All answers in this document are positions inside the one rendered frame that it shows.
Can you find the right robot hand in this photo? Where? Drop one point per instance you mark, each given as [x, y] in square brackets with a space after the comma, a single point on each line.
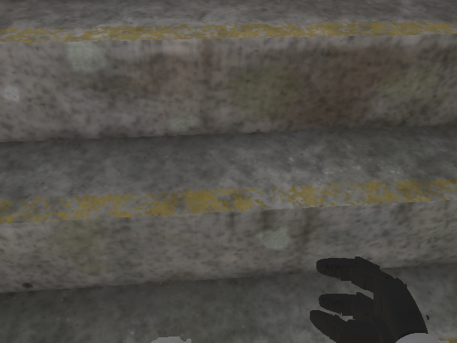
[389, 316]

